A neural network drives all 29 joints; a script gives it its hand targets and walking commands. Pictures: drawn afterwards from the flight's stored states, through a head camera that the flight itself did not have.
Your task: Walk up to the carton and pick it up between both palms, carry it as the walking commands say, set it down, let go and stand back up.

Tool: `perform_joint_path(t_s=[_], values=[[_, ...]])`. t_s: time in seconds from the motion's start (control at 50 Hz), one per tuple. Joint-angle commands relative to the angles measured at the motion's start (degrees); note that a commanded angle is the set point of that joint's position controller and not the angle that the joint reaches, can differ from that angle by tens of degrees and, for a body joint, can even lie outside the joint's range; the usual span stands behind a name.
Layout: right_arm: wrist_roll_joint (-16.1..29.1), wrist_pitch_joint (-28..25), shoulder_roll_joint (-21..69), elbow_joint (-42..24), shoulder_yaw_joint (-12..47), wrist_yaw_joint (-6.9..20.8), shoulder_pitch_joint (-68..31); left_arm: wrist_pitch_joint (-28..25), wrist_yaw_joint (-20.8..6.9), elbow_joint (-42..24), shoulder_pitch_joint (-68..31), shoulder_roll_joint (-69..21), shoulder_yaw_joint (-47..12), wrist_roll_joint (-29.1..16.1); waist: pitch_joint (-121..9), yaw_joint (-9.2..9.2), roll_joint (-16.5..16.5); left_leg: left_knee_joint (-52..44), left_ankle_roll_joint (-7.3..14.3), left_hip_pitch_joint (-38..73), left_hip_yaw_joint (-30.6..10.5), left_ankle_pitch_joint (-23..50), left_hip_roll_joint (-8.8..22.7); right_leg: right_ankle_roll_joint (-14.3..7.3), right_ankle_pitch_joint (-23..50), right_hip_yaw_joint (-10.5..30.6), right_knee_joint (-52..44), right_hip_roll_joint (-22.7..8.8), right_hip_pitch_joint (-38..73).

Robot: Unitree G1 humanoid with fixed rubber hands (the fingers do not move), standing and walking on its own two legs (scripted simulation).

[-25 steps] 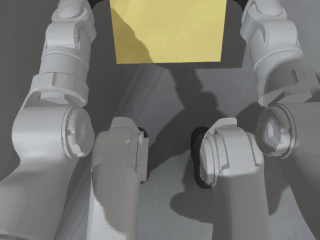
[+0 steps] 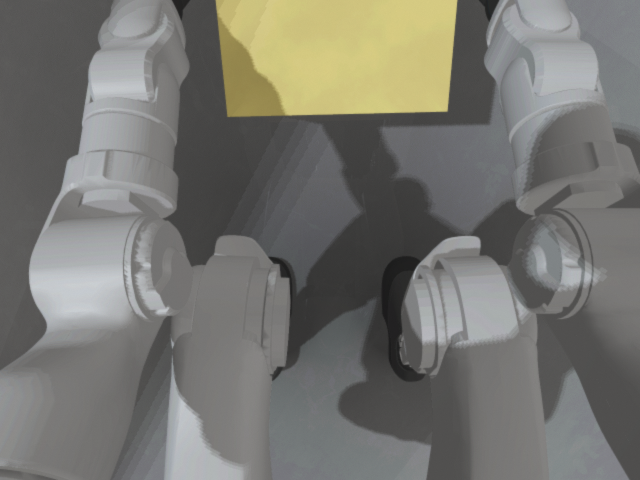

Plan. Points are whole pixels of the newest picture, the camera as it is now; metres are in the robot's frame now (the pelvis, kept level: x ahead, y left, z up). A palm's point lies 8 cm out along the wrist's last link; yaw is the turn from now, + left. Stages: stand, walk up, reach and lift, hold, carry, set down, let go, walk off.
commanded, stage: set down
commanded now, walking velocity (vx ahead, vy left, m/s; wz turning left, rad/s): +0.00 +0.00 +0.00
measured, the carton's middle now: (332, 11) +0.55 +0.02 -0.26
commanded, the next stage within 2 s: none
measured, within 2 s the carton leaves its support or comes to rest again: neither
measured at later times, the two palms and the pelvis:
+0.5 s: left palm out of the picture +0.54 +0.17 -0.19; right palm out of the picture +0.55 -0.14 -0.19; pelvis +0.00 +0.00 +0.00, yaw +0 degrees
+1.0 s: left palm (130, 7) +0.53 +0.20 -0.19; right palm (537, 7) +0.53 -0.17 -0.19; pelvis -0.02 +0.00 +0.00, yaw +0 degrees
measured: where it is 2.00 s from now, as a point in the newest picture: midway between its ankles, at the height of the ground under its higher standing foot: (336, 337)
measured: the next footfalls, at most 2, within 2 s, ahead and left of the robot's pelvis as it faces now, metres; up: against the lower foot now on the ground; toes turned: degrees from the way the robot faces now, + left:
none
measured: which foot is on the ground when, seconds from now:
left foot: down 0.00-1.00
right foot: down 0.00-1.00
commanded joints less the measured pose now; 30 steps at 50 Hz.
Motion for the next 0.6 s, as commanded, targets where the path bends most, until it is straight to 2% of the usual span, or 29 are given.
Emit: perform_joint_path(t_s=[0.0,0.36,0.46,0.58], values=[[2.4,0.3,48.0,-1.7,16.4,13.3,-19.8,0.7,-13.7,0.2,-19.0,-47.3,-17.0,-2.3,-47.9,1.08,0.4,-10.1,1.0,20.1,0.4,25.7,-2.8,-1.6,24.7,-1.3,-8.2,2.6,21.1],[1.4,0.1,45.8,-0.7,14.8,13.6,-17.8,0.4,-13.6,2.0,-17.1,-44.7,-15.0,-1.3,-45.1,0.96,0.4,-9.3,1.1,19.9,0.2,25.3,-2.4,-1.4,23.8,-1.3,-7.7,2.3,19.9],[0.9,-0.6,41.4,-0.1,13.3,12.6,-16.9,-0.4,-12.5,2.1,-16.6,-40.4,-13.9,-1.2,-46.1,0.87,0.5,-9.0,0.7,21.1,0.2,25.8,-2.2,-1.1,24.2,-1.5,-7.4,2.1,20.8],[-0.1,-1.8,32.8,1.3,10.6,10.2,-15.5,-1.9,-9.9,2.7,-16.1,-31.9,-11.8,-1.2,-47.9,0.31,0.7,-8.8,0.0,23.1,0.3,26.1,-1.7,-0.7,24.5,-2.0,-7.5,1.7,22.4]])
